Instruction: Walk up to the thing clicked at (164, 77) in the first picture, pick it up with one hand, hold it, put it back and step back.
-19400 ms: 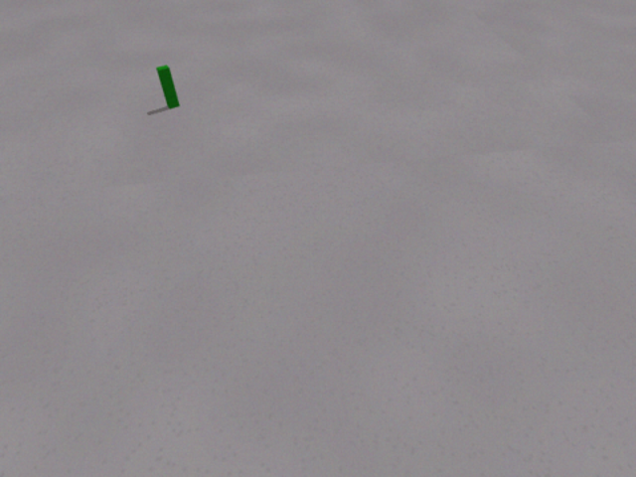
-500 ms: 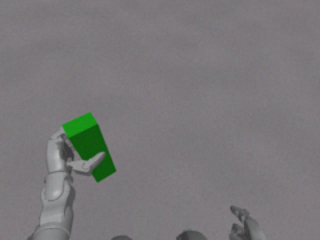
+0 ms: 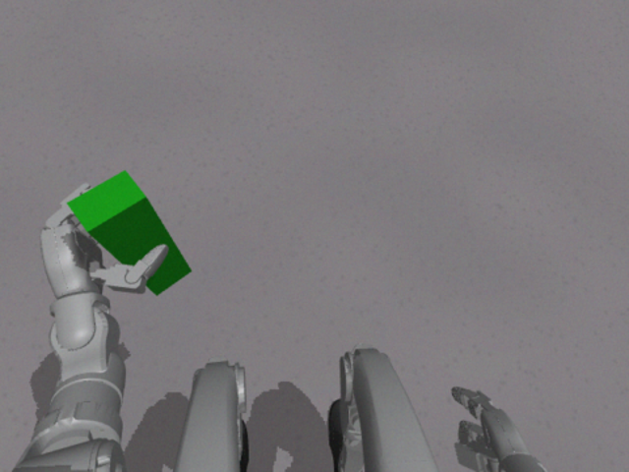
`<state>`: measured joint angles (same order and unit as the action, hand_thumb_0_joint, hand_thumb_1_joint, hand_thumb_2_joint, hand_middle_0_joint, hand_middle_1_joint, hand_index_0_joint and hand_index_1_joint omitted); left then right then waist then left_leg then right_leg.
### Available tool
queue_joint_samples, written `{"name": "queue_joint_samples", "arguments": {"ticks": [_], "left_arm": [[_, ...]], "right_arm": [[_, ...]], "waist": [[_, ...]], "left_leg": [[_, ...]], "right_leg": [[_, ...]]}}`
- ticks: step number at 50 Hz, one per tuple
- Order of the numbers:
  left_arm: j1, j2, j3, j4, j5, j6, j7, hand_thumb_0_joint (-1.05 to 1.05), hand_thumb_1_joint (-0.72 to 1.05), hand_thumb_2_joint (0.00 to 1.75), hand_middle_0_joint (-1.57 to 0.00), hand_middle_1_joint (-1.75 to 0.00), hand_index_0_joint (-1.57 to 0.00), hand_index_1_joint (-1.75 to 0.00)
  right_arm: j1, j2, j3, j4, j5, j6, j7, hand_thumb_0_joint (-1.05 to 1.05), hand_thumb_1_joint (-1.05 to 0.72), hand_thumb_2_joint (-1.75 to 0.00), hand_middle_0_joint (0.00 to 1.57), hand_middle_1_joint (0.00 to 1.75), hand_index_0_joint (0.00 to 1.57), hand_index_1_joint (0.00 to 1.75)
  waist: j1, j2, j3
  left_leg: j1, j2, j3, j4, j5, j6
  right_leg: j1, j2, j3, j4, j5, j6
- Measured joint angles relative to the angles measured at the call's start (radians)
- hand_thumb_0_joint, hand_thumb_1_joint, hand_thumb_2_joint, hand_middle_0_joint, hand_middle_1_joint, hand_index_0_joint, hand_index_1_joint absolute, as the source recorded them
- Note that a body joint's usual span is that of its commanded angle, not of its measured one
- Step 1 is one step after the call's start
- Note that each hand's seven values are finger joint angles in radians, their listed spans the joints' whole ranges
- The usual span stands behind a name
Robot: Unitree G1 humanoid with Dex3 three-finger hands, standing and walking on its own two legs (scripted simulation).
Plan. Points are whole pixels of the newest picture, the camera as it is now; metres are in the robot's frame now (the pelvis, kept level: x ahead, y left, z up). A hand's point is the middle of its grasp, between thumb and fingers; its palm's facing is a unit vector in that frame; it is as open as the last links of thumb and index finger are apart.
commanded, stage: crouch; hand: left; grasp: from the side
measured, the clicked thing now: (144, 245) +0.40 +0.19 -0.03
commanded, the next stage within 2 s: lower in 1.22 s
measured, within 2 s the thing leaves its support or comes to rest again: neither
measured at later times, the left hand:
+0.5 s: hand (155, 274) +0.42 +0.23 -0.21, palm faces +0.25 -0.97 -0.02, open 8.6 cm
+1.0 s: hand (163, 279) +0.44 +0.24 -0.29, palm faces +0.23 -0.97 -0.01, open 8.6 cm
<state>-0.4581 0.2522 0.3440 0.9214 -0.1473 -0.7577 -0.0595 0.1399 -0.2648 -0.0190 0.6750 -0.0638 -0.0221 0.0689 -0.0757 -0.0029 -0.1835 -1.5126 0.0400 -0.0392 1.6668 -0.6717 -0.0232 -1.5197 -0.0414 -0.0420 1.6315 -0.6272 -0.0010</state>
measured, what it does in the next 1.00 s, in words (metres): lowers itself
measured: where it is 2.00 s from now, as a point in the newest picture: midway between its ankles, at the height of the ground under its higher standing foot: outside the picture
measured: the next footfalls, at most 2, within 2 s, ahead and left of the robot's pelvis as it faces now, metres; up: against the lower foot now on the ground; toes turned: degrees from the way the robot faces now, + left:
none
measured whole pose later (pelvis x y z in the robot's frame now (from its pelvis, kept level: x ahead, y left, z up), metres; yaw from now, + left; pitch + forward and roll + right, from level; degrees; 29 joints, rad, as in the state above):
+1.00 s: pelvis -0.06 +0.01 -0.23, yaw -5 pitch +27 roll -8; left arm -0.76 0.54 0.54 1.20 -0.05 -0.80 -0.07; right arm 0.08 -0.30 0.14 0.70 -0.17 0.03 0.11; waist -0.20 -0.05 0.01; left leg -2.24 0.01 -0.14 2.43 -0.68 0.00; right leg -2.19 -0.04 -0.08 2.31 -0.60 0.03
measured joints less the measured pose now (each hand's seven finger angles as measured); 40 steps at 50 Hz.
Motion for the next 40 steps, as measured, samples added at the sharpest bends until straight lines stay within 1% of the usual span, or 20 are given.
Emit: {"name": "queue_joint_samples", "arguments": {"ticks": [4,8,13,19,28,31,40], "left_arm": [[-0.05,0.017,0.031,0.049,0.003,-0.016,-0.008,0.0,-0.4,1.14,-0.94,-1.24,-0.94,-1.2],[-0.106,0.041,0.058,0.112,0.018,-0.034,-0.015,0.0,-0.4,1.14,-0.94,-1.24,-0.93,-1.2],[-0.164,0.078,0.101,0.166,0.038,-0.047,-0.017,0.0,-0.4,1.14,-0.93,-1.25,-0.93,-1.2],[-0.225,0.131,0.134,0.225,0.056,-0.053,-0.021,0.0,-0.4,1.14,-0.93,-1.25,-0.93,-1.21],[-0.275,0.187,0.159,0.28,0.07,-0.041,-0.034,0.0,-0.4,1.14,-0.94,-1.24,-0.93,-1.2],[-0.283,0.202,0.172,0.286,0.076,-0.038,-0.032,0.0,-0.4,1.14,-0.94,-1.24,-0.94,-1.19],[-0.307,0.25,0.186,0.304,0.093,-0.041,-0.016,0.0,-0.4,1.14,-0.94,-1.23,-0.94,-1.19]], "right_arm": [[-0.022,0.005,0.009,0.007,-0.008,0.005,0.008,0.01,-0.92,-0.91,0.2,0.3,0.2,0.3],[-0.039,0.01,0.022,0.014,-0.019,0.006,0.013,0.01,-0.92,-0.91,0.2,0.3,0.2,0.3],[-0.054,0.009,0.037,0.019,-0.034,0.01,0.019,0.01,-0.93,-0.91,0.21,0.3,0.2,0.3],[-0.058,0.002,0.051,0.028,-0.045,0.015,0.02,0.01,-0.93,-0.91,0.21,0.3,0.2,0.3],[-0.051,-0.013,0.074,0.037,-0.054,0.024,0.019,0.01,-0.94,-0.91,0.21,0.3,0.2,0.3],[-0.051,-0.018,0.087,0.035,-0.061,0.027,0.021,0.0,-0.94,-0.91,0.21,0.3,0.2,0.3],[-0.054,-0.028,0.129,0.03,-0.083,0.037,0.031,0.0,-0.93,-0.91,0.21,0.3,0.2,0.3]], "waist": [[-0.005,0.001,-0.001],[-0.015,-0.003,0.005],[-0.034,-0.009,0.023],[-0.057,-0.014,0.05],[-0.085,-0.02,0.093],[-0.094,-0.023,0.112],[-0.115,-0.038,0.158]], "left_leg": [[-0.126,-0.003,-0.006,0.106,-0.017,-0.001],[-0.24,-0.005,-0.013,0.207,-0.027,-0.002],[-0.364,-0.008,-0.024,0.328,-0.035,-0.005],[-0.484,-0.013,-0.035,0.459,-0.036,-0.003],[-0.6,-0.019,-0.047,0.595,-0.022,0.006],[-0.626,-0.019,-0.055,0.63,-0.016,0.008],[-0.686,-0.023,-0.08,0.711,-0.006,0.014]], "right_leg": [[-0.126,-0.002,0.001,0.105,-0.015,-0.002],[-0.239,-0.004,0.001,0.203,-0.023,-0.003],[-0.361,-0.005,0.0,0.318,-0.027,-0.005],[-0.478,-0.006,-0.001,0.439,-0.022,-0.003],[-0.585,-0.005,-0.001,0.559,0.002,0.007],[-0.606,-0.003,-0.005,0.585,0.011,0.01],[-0.648,0.001,-0.023,0.641,0.03,0.019]]}}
